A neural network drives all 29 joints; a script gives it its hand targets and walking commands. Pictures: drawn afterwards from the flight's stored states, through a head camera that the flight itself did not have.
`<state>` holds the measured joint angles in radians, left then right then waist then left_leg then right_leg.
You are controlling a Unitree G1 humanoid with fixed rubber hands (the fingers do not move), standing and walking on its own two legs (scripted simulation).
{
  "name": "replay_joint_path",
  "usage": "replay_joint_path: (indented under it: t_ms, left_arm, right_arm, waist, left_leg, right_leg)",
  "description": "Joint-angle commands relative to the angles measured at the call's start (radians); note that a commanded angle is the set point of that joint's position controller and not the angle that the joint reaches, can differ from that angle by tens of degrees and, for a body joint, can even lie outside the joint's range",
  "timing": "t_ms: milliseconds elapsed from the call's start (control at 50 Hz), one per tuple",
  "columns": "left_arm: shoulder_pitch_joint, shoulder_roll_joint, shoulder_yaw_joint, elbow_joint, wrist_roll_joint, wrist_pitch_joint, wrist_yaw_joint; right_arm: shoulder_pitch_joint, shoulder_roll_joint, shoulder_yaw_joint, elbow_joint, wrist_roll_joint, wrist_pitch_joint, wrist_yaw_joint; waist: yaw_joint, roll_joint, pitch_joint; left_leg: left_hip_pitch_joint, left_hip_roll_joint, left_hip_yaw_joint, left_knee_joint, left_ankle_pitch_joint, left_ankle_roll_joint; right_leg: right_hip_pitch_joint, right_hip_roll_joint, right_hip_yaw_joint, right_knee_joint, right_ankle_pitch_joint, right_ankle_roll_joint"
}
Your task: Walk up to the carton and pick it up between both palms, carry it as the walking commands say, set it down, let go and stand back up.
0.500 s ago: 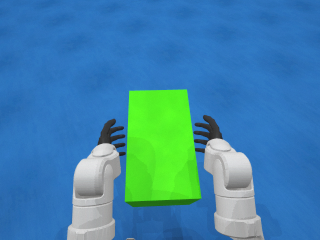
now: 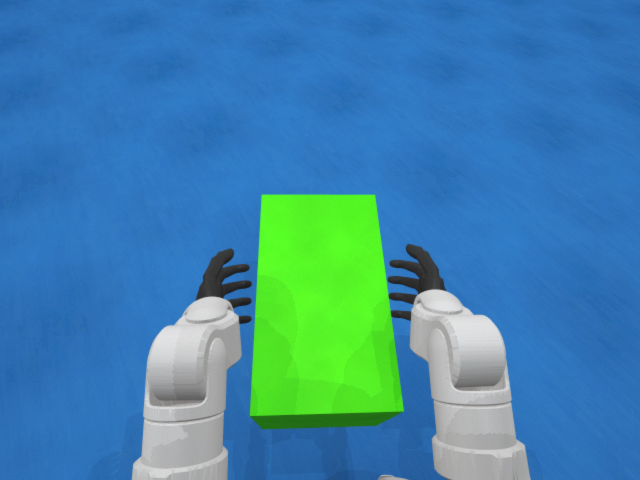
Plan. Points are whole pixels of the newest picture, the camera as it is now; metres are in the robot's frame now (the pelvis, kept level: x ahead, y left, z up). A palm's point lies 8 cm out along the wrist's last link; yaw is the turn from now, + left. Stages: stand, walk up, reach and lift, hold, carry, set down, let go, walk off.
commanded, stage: carry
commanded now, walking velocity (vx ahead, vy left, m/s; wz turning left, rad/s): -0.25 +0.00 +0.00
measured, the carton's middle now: (319, 311) +0.35 +0.02 -0.01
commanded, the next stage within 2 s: none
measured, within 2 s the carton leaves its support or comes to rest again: neither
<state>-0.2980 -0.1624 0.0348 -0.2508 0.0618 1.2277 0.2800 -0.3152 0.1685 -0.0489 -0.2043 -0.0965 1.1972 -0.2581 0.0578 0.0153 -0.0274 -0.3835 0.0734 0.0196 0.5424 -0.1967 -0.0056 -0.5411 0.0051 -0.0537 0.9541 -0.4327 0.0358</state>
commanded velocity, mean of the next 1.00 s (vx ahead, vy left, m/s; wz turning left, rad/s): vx -0.09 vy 0.00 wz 0.00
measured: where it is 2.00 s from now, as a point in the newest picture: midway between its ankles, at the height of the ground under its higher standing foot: outside the picture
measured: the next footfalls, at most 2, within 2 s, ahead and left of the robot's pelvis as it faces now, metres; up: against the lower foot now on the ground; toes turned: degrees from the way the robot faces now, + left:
right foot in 0.10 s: +0.00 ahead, -0.14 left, +0.00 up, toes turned -5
left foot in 0.42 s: -0.16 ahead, +0.10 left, +0.01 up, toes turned +1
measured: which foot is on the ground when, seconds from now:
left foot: down 0.00-0.12, up 0.14-0.40, down 0.42-1.00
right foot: up 0.00-0.08, down 0.10-0.46, up 0.48-0.66, down 0.68-1.00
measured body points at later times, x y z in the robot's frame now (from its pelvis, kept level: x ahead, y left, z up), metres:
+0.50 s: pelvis -0.20 -0.01 -0.01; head -0.19 +0.00 +0.44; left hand +0.10 +0.11 +0.07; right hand +0.10 -0.14 +0.08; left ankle -0.20 +0.10 -0.74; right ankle -0.07 -0.14 -0.72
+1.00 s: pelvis -0.31 -0.04 +0.00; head -0.33 -0.04 +0.44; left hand +0.00 +0.07 +0.09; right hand -0.02 -0.18 +0.09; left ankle -0.21 +0.10 -0.73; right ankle -0.23 -0.16 -0.73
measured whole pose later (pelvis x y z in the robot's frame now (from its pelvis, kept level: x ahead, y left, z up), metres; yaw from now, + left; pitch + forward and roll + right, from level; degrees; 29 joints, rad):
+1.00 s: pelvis -0.31 -0.04 +0.00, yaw -2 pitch +1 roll +0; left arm -0.33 -0.17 0.06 -0.14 0.12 1.23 0.26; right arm -0.31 0.17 -0.04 -0.16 -0.09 1.24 -0.27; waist -0.04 0.00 -0.08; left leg -0.40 0.06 0.06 0.50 -0.16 -0.02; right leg -0.40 -0.05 -0.07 0.54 -0.20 0.00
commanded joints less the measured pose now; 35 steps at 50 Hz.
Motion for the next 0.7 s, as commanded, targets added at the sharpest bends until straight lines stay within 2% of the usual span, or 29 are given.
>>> replay_joint_path:
  t_ms: [0,40,60,80,100,120,140,160,180,200,220,260,300,340,360,380,400,420,440,460,480,500,520,540,580,620,640,660,680]
  left_arm:
    - [-0.408,-1.068,-0.523,-0.123,-0.347,-0.053,-0.231]
    - [-0.375,-1.054,-0.503,-0.097,-0.340,-0.046,-0.230]
    - [-0.360,-1.050,-0.491,-0.085,-0.335,-0.043,-0.232]
    - [-0.351,-1.046,-0.477,-0.068,-0.332,-0.040,-0.235]
    - [-0.337,-1.038,-0.467,-0.055,-0.331,-0.038,-0.242]
    - [-0.343,-1.037,-0.457,-0.041,-0.319,-0.051,-0.247]
    - [-0.355,-1.060,-0.458,-0.073,-0.328,-0.055,-0.248]
    - [-0.346,-1.068,-0.445,-0.088,-0.315,-0.060,-0.249]
    - [-0.348,-1.073,-0.431,-0.106,-0.298,-0.070,-0.249]
    - [-0.349,-1.075,-0.414,-0.105,-0.282,-0.077,-0.245]
    - [-0.340,-1.075,-0.400,-0.109,-0.268,-0.084,-0.241]
    - [-0.328,-1.054,-0.379,-0.122,-0.251,-0.093,-0.231]
    - [-0.300,-1.034,-0.374,-0.116,-0.239,-0.092,-0.221]
    - [-0.268,-1.022,-0.376,-0.098,-0.228,-0.084,-0.215]
    - [-0.257,-1.021,-0.379,-0.084,-0.224,-0.080,-0.212]
    - [-0.254,-1.022,-0.384,-0.071,-0.222,-0.076,-0.211]
    - [-0.260,-1.027,-0.390,-0.059,-0.223,-0.074,-0.211]
    - [-0.259,-1.036,-0.405,-0.056,-0.229,-0.072,-0.214]
    - [-0.330,-1.036,-0.450,-0.105,-0.253,-0.070,-0.223]
    - [-0.393,-1.063,-0.468,-0.129,-0.270,-0.076,-0.226]
    - [-0.418,-1.088,-0.487,-0.134,-0.290,-0.078,-0.231]
    - [-0.438,-1.104,-0.505,-0.133,-0.304,-0.077,-0.236]
    - [-0.452,-1.104,-0.520,-0.142,-0.320,-0.075,-0.240]
    - [-0.466,-1.104,-0.533,-0.154,-0.337,-0.073,-0.241]
    - [-0.462,-1.090,-0.538,-0.145,-0.347,-0.062,-0.238]
    - [-0.411,-1.072,-0.519,-0.100,-0.336,-0.046,-0.235]
    - [-0.394,-1.063,-0.506,-0.083,-0.330,-0.040,-0.235]
    - [-0.385,-1.053,-0.493,-0.066,-0.326,-0.035,-0.237]
    - [-0.389,-1.047,-0.487,-0.052,-0.327,-0.033,-0.242]
  right_arm:
    - [-0.264,1.024,0.382,-0.123,0.262,-0.047,0.184]
    - [-0.225,1.025,0.378,-0.090,0.247,-0.039,0.176]
    - [-0.211,1.024,0.378,-0.075,0.243,-0.036,0.174]
    - [-0.204,1.022,0.381,-0.063,0.241,-0.035,0.171]
    - [-0.204,1.024,0.385,-0.059,0.238,-0.033,0.167]
    - [-0.245,1.015,0.404,-0.092,0.242,-0.033,0.174]
    - [-0.284,1.043,0.425,-0.096,0.270,-0.034,0.176]
    - [-0.318,1.069,0.465,-0.118,0.297,-0.036,0.181]
    - [-0.354,1.093,0.497,-0.138,0.324,-0.043,0.190]
    - [-0.380,1.108,0.518,-0.152,0.345,-0.046,0.197]
    - [-0.406,1.107,0.540,-0.174,0.365,-0.050,0.201]
    - [-0.432,1.095,0.561,-0.198,0.394,-0.047,0.204]
    - [-0.408,1.091,0.564,-0.183,0.399,-0.037,0.205]
    - [-0.373,1.083,0.557,-0.160,0.394,-0.028,0.206]
    - [-0.352,1.079,0.549,-0.145,0.386,-0.025,0.207]
    - [-0.339,1.077,0.539,-0.128,0.377,-0.023,0.211]
    - [-0.338,1.078,0.528,-0.111,0.367,-0.023,0.216]
    - [-0.336,1.075,0.516,-0.102,0.356,-0.025,0.221]
    - [-0.311,1.083,0.493,-0.092,0.344,-0.033,0.225]
    - [-0.344,1.091,0.488,-0.125,0.346,-0.042,0.229]
    - [-0.335,1.095,0.479,-0.137,0.333,-0.046,0.227]
    - [-0.333,1.094,0.469,-0.143,0.320,-0.048,0.224]
    - [-0.329,1.084,0.456,-0.144,0.308,-0.050,0.219]
    - [-0.325,1.078,0.439,-0.148,0.301,-0.053,0.212]
    - [-0.308,1.052,0.409,-0.138,0.277,-0.054,0.197]
    - [-0.279,1.024,0.386,-0.113,0.257,-0.048,0.184]
    - [-0.263,1.015,0.379,-0.097,0.249,-0.045,0.179]
    - [-0.250,1.010,0.373,-0.074,0.241,-0.040,0.176]
    - [-0.230,1.012,0.370,-0.051,0.229,-0.038,0.174]
  waist:
    - [-0.075,0.215,-0.370]
    - [-0.071,0.205,-0.379]
    - [-0.066,0.178,-0.389]
    - [-0.067,0.127,-0.384]
    - [-0.067,-0.032,-0.380]
    - [-0.061,-0.344,-0.369]
    - [-0.055,-0.313,-0.375]
    - [-0.053,-0.238,-0.372]
    - [-0.053,-0.167,-0.371]
    - [-0.051,-0.167,-0.362]
    - [-0.049,-0.175,-0.354]
    - [-0.044,-0.187,-0.361]
    - [-0.038,-0.203,-0.379]
    - [-0.035,-0.217,-0.405]
    - [-0.040,-0.209,-0.420]
    - [-0.048,-0.187,-0.433]
    - [-0.050,-0.143,-0.423]
    - [-0.051,0.027,-0.402]
    - [-0.071,0.263,-0.314]
    - [-0.066,0.240,-0.275]
    - [-0.067,0.167,-0.281]
    - [-0.067,0.118,-0.285]
    - [-0.068,0.115,-0.285]
    - [-0.067,0.125,-0.289]
    - [-0.070,0.162,-0.317]
    - [-0.063,0.152,-0.343]
    - [-0.063,0.142,-0.364]
    - [-0.067,0.125,-0.380]
    - [-0.073,0.069,-0.390]
  left_leg:
    - [0.287,0.216,-0.122,-0.096,0.498,0.109]
    - [0.279,0.216,-0.139,-0.087,0.444,0.104]
    - [0.250,0.200,-0.127,-0.066,0.400,0.082]
    - [0.173,0.168,-0.116,-0.036,0.309,0.047]
    - [0.050,0.111,-0.078,0.045,0.102,0.013]
    - [-0.114,-0.018,0.055,0.161,-0.248,-0.041]
    - [-0.110,-0.052,0.022,0.389,-0.397,-0.034]
    - [-0.107,-0.065,-0.010,0.500,-0.370,-0.015]
    - [-0.107,-0.057,-0.020,0.552,-0.317,-0.004]
    - [-0.122,-0.046,-0.021,0.566,-0.268,-0.002]
    - [-0.126,-0.046,-0.006,0.547,-0.252,-0.014]
    - [-0.107,-0.052,0.021,0.453,-0.273,-0.034]
    - [-0.076,-0.061,0.028,0.340,-0.306,-0.034]
    - [-0.034,-0.068,0.031,0.201,-0.329,-0.022]
    - [0.004,-0.071,0.042,0.105,-0.301,-0.019]
    - [0.069,-0.067,0.062,-0.040,-0.233,-0.020]
    - [0.155,-0.020,0.016,-0.166,-0.175,-0.014]
    - [0.215,0.109,-0.153,-0.233,-0.240,0.019]
    - [0.133,0.260,-0.356,-0.288,-0.231,0.087]
    - [0.081,0.308,-0.331,-0.289,-0.060,0.125]
    - [0.068,0.293,-0.270,-0.265,0.033,0.132]
    - [0.074,0.255,-0.204,-0.247,0.036,0.125]
    - [0.097,0.228,-0.162,-0.233,0.033,0.116]
    - [0.138,0.200,-0.122,-0.216,0.057,0.100]
    - [0.200,0.179,-0.094,-0.176,0.151,0.083]
    - [0.210,0.163,-0.083,-0.147,0.148,0.064]
    - [0.200,0.150,-0.083,-0.134,0.141,0.054]
    - [0.184,0.138,-0.090,-0.118,0.131,0.042]
    - [0.152,0.110,-0.082,-0.102,0.118,0.021]
  right_leg:
    - [0.048,0.007,-0.013,-0.155,-0.032,0.006]
    - [0.131,0.004,-0.027,-0.361,0.043,-0.002]
    - [0.207,-0.018,-0.028,-0.499,0.136,-0.003]
    - [0.297,-0.075,0.040,-0.573,0.182,-0.017]
    - [0.393,-0.213,0.194,-0.613,0.342,-0.038]
    - [0.396,-0.415,0.386,-0.609,0.642,-0.136]
    - [0.360,-0.417,0.348,-0.579,0.765,-0.186]
    - [0.342,-0.377,0.286,-0.564,0.746,-0.191]
    - [0.319,-0.328,0.199,-0.553,0.643,-0.176]
    - [0.325,-0.298,0.160,-0.548,0.556,-0.168]
    - [0.341,-0.277,0.138,-0.548,0.505,-0.158]
    - [0.373,-0.270,0.152,-0.574,0.416,-0.150]
    - [0.410,-0.284,0.195,-0.600,0.379,-0.161]
    - [0.449,-0.296,0.231,-0.607,0.397,-0.164]
    - [0.458,-0.290,0.232,-0.597,0.399,-0.154]
    - [0.448,-0.271,0.218,-0.588,0.333,-0.125]
    - [0.369,-0.243,0.202,-0.569,0.202,-0.083]
    - [0.219,-0.168,0.135,-0.499,0.082,-0.026]
    - [0.067,-0.073,0.016,-0.365,0.014,0.014]
    - [0.074,-0.055,-0.010,-0.208,-0.031,0.012]
    - [0.087,-0.057,0.018,-0.112,-0.009,0.001]
    - [0.089,-0.052,0.033,-0.063,0.033,-0.002]
    - [0.069,-0.045,0.035,-0.069,0.056,-0.003]
    - [0.058,-0.043,0.024,-0.128,0.067,-0.002]
    - [0.090,-0.027,-0.019,-0.259,0.064,0.007]
    - [0.194,-0.027,-0.035,-0.453,0.166,0.012]
    - [0.268,-0.041,-0.022,-0.520,0.199,0.003]
    - [0.327,-0.082,0.027,-0.558,0.209,-0.007]
    - [0.366,-0.141,0.089,-0.562,0.258,-0.025]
